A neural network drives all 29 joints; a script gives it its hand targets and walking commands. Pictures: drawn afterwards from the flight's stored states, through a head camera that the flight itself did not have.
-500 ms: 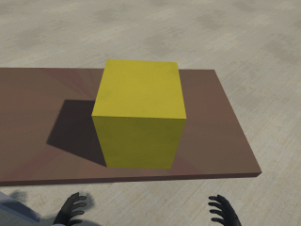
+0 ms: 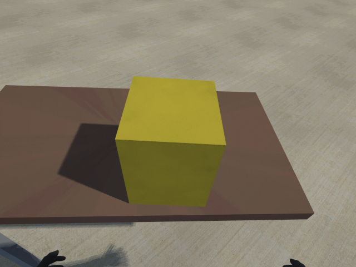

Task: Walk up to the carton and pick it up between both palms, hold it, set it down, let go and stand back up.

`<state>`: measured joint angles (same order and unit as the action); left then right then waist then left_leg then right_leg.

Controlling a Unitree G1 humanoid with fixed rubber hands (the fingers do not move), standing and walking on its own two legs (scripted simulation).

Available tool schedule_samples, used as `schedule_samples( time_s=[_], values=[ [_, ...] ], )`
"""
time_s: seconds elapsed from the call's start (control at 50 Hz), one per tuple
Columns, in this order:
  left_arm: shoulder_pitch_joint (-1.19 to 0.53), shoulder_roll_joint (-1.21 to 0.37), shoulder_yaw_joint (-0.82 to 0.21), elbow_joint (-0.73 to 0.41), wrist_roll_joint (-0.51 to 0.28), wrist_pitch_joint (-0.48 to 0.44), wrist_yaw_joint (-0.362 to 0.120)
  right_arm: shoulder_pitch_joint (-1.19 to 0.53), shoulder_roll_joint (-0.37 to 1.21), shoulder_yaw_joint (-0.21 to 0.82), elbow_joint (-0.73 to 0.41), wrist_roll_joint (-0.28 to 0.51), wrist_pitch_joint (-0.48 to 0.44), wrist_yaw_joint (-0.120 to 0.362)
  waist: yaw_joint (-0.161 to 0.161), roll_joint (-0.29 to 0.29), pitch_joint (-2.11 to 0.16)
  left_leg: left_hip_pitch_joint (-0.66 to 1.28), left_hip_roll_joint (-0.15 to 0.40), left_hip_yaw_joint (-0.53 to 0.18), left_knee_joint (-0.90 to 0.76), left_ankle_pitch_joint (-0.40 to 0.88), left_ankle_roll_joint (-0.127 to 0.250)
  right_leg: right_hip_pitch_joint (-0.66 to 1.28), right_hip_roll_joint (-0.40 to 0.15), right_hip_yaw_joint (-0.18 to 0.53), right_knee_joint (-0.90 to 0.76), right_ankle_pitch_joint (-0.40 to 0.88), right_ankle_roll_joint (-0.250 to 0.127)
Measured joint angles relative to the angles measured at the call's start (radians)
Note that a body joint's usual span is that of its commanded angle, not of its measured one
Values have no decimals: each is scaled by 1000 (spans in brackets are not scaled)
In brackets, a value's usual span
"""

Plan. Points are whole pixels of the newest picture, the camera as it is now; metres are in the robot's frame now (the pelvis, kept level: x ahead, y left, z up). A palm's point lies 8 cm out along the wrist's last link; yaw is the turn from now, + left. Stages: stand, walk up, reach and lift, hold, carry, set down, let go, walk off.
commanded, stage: stand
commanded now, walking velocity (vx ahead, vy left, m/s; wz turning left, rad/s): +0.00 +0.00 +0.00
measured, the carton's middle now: (170, 144) +0.41 +0.02 +0.06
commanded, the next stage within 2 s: none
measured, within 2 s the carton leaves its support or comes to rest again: neither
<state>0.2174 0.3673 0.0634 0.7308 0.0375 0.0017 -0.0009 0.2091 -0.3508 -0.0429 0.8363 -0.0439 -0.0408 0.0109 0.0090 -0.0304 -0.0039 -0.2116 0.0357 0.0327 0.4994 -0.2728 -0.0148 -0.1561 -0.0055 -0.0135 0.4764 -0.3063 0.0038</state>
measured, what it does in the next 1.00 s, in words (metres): stands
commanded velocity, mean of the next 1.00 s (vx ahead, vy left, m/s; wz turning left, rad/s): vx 0.00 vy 0.00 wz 0.00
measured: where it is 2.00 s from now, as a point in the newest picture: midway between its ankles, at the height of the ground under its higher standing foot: outside the picture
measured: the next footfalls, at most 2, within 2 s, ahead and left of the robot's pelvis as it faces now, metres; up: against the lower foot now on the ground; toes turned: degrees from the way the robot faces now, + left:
none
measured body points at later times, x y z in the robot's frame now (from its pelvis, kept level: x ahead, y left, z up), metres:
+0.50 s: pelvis -0.01 +0.02 +0.01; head -0.01 +0.02 +0.46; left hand +0.07 +0.33 -0.12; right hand +0.09 -0.28 -0.11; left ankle +0.00 +0.13 -0.74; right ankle -0.03 -0.12 -0.74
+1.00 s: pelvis -0.02 +0.01 +0.01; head -0.02 +0.02 +0.46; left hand +0.05 +0.33 -0.12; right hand +0.08 -0.29 -0.11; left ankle +0.00 +0.13 -0.74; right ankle -0.03 -0.12 -0.74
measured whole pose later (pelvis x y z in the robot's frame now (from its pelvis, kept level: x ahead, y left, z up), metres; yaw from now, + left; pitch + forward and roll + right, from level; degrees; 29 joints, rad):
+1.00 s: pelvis -0.02 +0.01 +0.01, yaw +2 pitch -2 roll +0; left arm 0.17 0.38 0.02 1.03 0.01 -0.02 0.00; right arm 0.12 -0.37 0.00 1.07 -0.02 -0.02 0.01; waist 0.01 -0.01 0.03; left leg -0.15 0.00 0.01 0.36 -0.17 0.01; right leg -0.08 -0.04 -0.03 0.34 -0.21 0.03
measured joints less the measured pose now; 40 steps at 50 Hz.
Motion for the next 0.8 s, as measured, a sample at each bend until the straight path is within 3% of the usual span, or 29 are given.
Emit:
schedule_samples(
  time_s=[0.38,0.8],
  values=[
    [-20,0,-33,204,-17,-19,-12,-49,-8,41,139,12,13,2,2,20,22,35,-30,4,-67,49,28,37,-29,5,-68,50,27],
    [-53,4,-46,284,-20,-21,-3,-88,-28,36,215,23,18,-3,-3,15,31,60,-39,-12,-128,95,26,62,-35,-6,-116,83,28]
  ],
)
